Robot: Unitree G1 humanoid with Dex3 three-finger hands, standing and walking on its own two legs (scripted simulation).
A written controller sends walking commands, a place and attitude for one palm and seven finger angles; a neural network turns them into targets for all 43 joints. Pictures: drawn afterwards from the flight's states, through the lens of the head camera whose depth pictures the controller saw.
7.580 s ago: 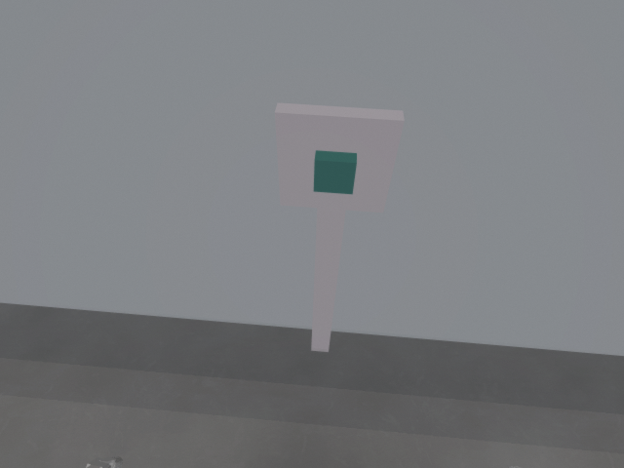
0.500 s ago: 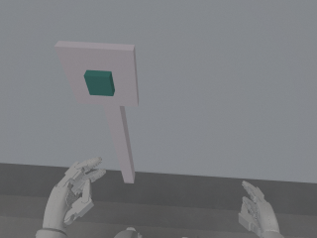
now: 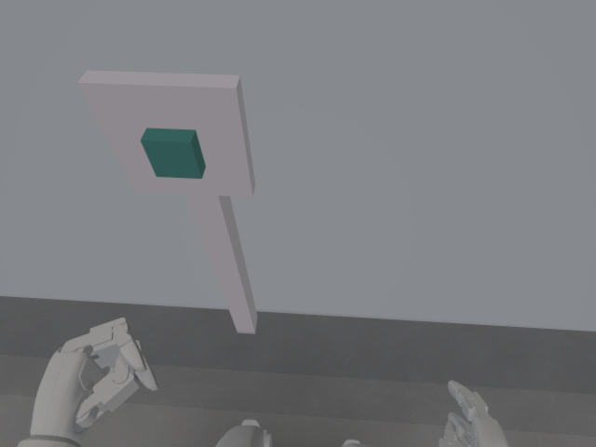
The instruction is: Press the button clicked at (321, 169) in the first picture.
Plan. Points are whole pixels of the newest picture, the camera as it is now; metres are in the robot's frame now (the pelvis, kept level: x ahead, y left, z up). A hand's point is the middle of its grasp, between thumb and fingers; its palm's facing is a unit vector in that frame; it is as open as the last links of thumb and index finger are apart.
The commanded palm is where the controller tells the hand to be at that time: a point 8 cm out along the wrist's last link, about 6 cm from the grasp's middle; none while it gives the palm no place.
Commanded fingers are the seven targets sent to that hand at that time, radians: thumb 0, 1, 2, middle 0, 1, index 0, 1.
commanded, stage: raise the hand and make a fist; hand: left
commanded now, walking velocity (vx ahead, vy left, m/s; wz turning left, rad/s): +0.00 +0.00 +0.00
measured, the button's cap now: (175, 152) +0.49 +0.21 +0.12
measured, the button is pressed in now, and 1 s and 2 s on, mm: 0 0 0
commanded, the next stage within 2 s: aim a knuckle at the button in 1.16 s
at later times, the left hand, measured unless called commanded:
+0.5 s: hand (95, 350) +0.21 +0.23 +0.09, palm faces +0.01 -1.00 -0.06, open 3.1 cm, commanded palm +0.19 +0.29 +0.10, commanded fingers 0.00 0.90 0.90 -1.30 -1.50 -1.30 -1.50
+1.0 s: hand (82, 323) +0.24 +0.25 +0.10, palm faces +0.00 -1.00 -0.05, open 3.1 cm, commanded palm +0.21 +0.30 +0.11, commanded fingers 0.00 0.90 0.90 -1.30 -1.50 -1.30 -1.50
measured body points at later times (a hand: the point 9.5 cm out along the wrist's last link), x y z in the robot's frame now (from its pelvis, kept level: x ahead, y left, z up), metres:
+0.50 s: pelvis +0.00 +0.03 +0.02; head +0.03 +0.04 +0.47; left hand +0.21 +0.28 +0.09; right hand +0.20 -0.19 -0.04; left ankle +0.04 +0.11 -0.67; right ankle -0.01 -0.06 -0.67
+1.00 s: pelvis +0.01 +0.04 +0.03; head +0.03 +0.04 +0.48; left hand +0.23 +0.30 +0.11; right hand +0.18 -0.20 -0.04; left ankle +0.04 +0.11 -0.67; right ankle -0.01 -0.06 -0.67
